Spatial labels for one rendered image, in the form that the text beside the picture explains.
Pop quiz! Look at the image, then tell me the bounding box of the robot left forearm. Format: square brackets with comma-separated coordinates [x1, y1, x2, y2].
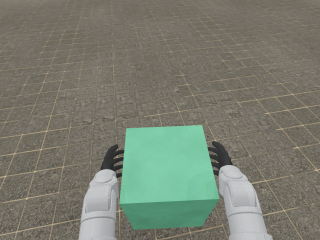
[78, 169, 119, 240]

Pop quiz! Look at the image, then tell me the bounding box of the robot right hand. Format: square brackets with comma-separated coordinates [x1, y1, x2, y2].
[207, 141, 233, 176]

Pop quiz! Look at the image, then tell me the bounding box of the robot left hand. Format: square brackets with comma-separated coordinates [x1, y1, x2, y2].
[100, 144, 125, 178]

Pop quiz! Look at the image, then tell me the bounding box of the carton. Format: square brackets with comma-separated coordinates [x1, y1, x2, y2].
[119, 125, 220, 230]

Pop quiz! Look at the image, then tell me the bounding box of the robot right forearm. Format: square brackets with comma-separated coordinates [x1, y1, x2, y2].
[218, 165, 273, 240]

